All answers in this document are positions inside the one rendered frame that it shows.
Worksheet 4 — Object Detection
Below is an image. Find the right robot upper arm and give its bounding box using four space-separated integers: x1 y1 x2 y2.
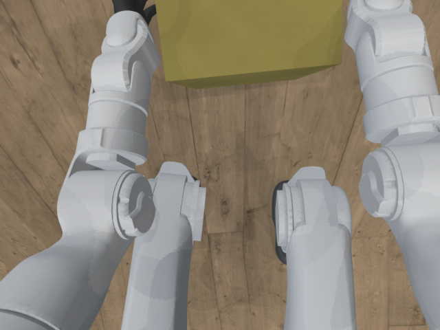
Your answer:
359 142 440 330

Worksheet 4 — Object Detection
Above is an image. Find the carton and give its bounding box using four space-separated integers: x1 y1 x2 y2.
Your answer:
155 0 342 89

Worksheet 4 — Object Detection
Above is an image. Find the right robot foot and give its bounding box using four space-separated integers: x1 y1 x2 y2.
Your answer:
272 180 289 264

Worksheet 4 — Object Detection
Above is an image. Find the left robot hand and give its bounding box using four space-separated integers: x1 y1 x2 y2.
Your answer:
112 0 157 26

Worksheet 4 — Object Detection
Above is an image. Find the robot left forearm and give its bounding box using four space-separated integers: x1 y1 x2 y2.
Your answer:
57 10 160 214

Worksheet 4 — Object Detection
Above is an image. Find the robot left thigh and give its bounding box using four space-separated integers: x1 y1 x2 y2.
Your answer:
121 173 206 330

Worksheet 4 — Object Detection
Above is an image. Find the left robot upper arm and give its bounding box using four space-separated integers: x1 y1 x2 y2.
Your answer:
0 170 156 330

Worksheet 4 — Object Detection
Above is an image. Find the robot right forearm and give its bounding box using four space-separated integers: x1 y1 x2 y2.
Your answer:
344 0 440 146

